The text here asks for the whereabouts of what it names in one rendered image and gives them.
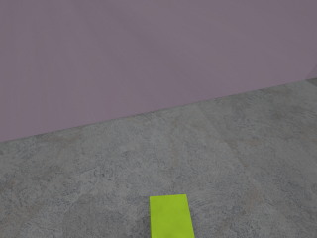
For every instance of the carton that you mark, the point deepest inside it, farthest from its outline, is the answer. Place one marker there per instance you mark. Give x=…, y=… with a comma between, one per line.
x=170, y=217

